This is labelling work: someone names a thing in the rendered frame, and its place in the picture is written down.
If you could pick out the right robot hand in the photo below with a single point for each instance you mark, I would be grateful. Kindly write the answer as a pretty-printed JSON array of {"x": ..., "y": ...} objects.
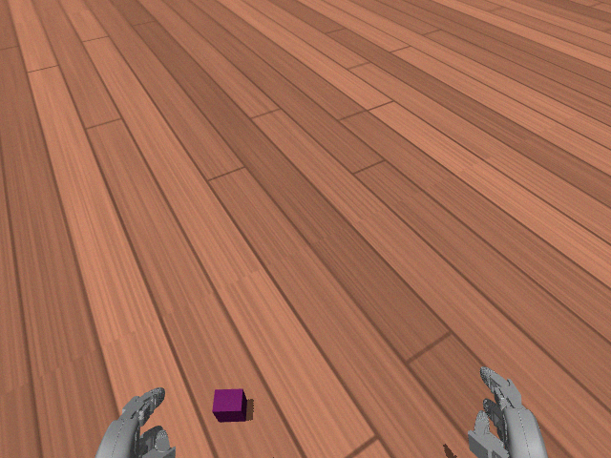
[{"x": 517, "y": 427}]

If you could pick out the left robot hand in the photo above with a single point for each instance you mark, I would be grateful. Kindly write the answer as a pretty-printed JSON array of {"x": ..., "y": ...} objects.
[{"x": 121, "y": 439}]

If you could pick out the carton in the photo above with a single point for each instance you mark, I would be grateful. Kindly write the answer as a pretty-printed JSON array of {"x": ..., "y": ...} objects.
[{"x": 229, "y": 405}]

